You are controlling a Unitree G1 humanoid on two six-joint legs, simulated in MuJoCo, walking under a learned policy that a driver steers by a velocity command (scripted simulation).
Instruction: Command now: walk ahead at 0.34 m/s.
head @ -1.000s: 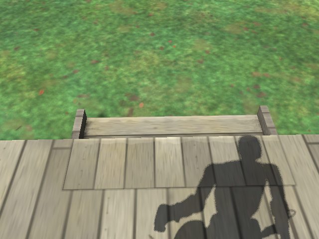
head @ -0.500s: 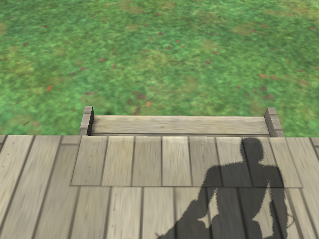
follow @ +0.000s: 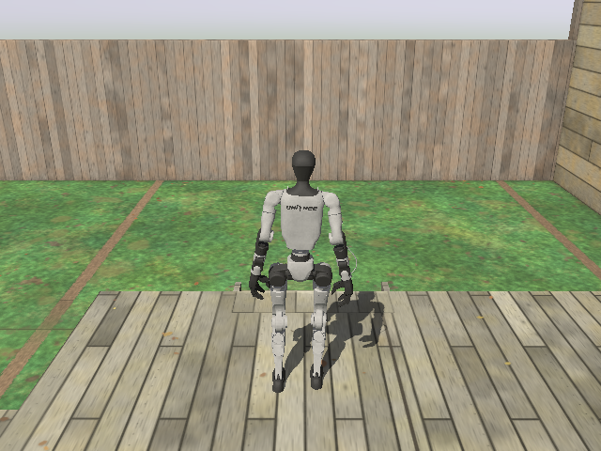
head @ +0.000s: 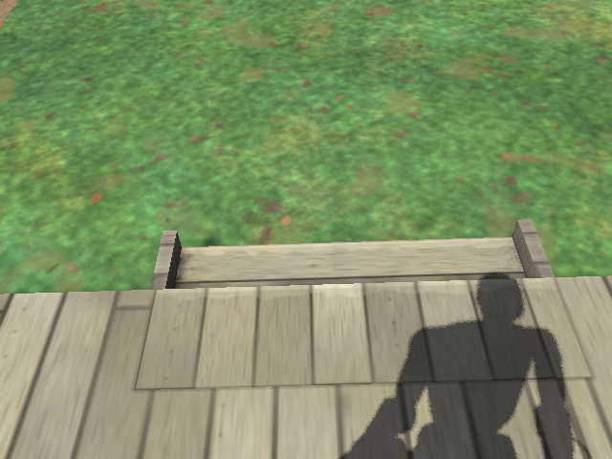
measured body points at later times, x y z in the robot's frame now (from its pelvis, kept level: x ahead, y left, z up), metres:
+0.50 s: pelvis +0.24 +0.01 -0.02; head +0.28 +0.02 +0.43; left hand +0.14 +0.24 -0.17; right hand +0.40 -0.22 -0.14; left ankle +0.33 +0.07 -0.74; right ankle +0.03 -0.09 -0.66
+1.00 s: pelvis +0.53 +0.00 -0.02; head +0.57 -0.01 +0.43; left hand +0.72 +0.20 -0.13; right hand +0.42 -0.22 -0.16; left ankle +0.34 +0.07 -0.72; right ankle +0.65 -0.07 -0.74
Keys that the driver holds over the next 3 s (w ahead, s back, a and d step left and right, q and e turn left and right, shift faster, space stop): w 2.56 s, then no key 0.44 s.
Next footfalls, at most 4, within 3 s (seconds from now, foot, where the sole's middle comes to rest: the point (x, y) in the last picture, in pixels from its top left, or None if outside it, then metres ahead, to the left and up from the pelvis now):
0.44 left None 0.37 0.07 -0.77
0.98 right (360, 402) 0.68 -0.07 -0.77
1.52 left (295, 317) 0.93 0.08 -0.77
2.18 right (354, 264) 1.24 -0.10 -0.94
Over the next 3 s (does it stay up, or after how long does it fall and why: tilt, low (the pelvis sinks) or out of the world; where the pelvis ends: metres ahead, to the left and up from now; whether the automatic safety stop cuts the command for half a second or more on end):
stays up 1.53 0.03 -0.32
